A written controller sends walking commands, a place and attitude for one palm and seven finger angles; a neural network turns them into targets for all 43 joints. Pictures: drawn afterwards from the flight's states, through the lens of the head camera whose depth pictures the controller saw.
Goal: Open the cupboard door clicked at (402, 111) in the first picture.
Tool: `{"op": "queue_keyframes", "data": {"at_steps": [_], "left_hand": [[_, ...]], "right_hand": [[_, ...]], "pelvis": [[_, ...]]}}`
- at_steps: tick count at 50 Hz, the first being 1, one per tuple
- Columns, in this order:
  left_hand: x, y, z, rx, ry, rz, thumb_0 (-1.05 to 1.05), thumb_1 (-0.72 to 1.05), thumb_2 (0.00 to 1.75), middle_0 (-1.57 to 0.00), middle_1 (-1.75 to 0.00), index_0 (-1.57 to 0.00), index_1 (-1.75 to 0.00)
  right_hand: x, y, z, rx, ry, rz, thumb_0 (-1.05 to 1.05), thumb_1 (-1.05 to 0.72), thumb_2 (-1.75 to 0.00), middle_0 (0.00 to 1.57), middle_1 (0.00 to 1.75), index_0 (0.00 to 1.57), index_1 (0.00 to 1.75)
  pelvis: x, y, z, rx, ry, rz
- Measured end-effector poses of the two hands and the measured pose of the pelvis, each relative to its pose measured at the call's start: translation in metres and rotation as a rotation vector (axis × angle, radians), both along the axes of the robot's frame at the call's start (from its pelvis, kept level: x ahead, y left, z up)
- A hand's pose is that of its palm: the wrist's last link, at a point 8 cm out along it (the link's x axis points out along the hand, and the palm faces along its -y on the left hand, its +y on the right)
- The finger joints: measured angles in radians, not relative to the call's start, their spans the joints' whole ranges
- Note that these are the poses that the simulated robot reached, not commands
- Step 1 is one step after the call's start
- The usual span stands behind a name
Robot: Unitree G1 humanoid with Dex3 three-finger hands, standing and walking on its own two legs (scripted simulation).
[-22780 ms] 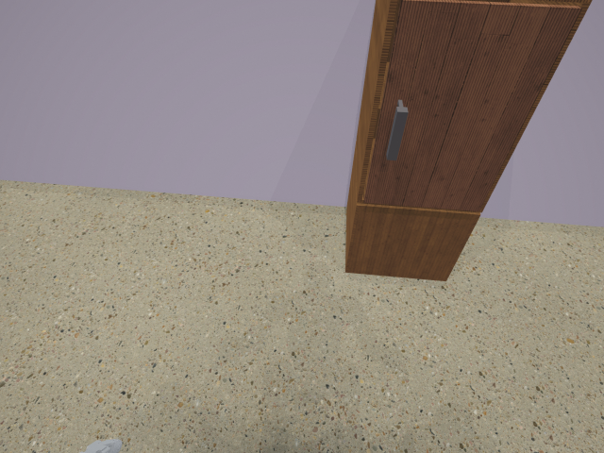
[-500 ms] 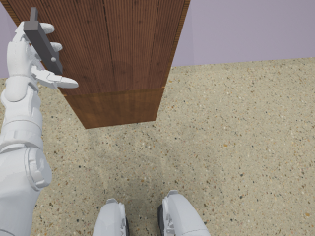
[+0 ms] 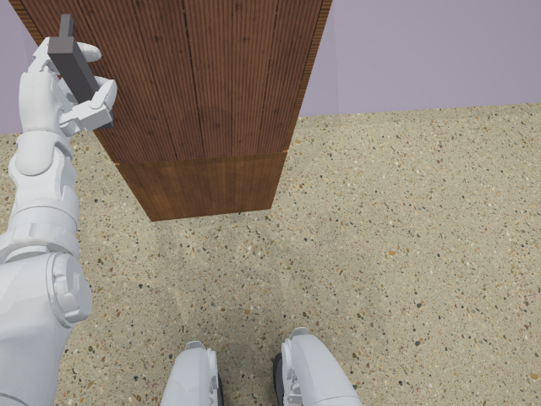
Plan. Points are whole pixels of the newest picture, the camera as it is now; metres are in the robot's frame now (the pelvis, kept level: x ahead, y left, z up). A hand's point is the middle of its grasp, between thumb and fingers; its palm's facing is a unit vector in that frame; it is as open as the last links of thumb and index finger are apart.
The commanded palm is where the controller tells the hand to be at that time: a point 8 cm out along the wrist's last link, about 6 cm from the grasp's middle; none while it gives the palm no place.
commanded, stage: close the thumb around the handle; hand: left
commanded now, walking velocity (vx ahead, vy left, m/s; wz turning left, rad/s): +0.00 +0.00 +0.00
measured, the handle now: (86, 75) +0.58 +0.22 +0.05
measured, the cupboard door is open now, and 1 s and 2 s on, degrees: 0 29 47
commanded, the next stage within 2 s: pull the door open along its arc in 0.16 s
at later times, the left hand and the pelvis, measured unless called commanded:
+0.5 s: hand (100, 109) +0.51 +0.19 +0.06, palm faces +0.06 -1.00 -0.02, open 6.2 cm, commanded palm +0.46 +0.23 +0.06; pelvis +0.01 +0.00 +0.01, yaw -1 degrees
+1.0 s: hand (163, 199) +0.38 +0.11 +0.06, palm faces +0.40 -0.91 +0.07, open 6.6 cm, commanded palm +0.31 +0.14 +0.06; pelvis +0.02 -0.01 +0.03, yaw +1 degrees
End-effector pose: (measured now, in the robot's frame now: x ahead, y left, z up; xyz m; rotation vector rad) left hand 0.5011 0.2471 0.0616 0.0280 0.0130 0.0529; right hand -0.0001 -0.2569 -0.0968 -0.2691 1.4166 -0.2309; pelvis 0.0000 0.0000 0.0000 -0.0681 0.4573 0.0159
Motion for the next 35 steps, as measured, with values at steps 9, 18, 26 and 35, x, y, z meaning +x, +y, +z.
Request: {"op": "queue_keyframes", "data": {"at_steps": [9,18,26,35], "left_hand": [[0.001,-0.001,-0.001,-0.008,0.004,0.004,0.01,0.66,0.79,-0.36,-1.34,-0.34,-1.34],[0.0,-0.002,0.0,-0.005,0.005,0.007,0.01,0.66,0.79,-0.35,-1.35,-0.33,-1.35],[-0.015,-0.005,-0.001,-0.005,0.005,0.003,0.01,0.67,0.74,-0.34,-1.35,-0.32,-1.35],[-0.062,-0.018,-0.001,-0.017,-0.003,-0.033,0.0,0.65,0.69,-0.32,-1.32,-0.31,-1.35]], "right_hand": [[-0.002,-0.001,0.001,-0.004,0.004,-0.004,0.0,-0.9,-0.9,0.2,0.3,0.2,0.3],[-0.004,0.0,0.001,0.001,0.003,-0.015,0.0,-0.9,-0.9,0.2,0.3,0.2,0.3],[0.005,0.003,0.006,0.028,-0.026,-0.04,0.0,-0.9,-0.9,0.2,0.3,0.2,0.3],[0.05,0.006,0.017,0.061,-0.141,-0.023,0.01,-0.9,-0.9,0.2,0.3,0.2,0.3]], "pelvis": [[0.0,-0.001,0.0,-0.001,0.002,0.0],[0.001,-0.001,0.001,0.001,0.001,-0.005],[0.008,0.0,0.009,0.011,-0.016,-0.023],[0.022,0.001,0.023,0.023,-0.056,-0.027]]}}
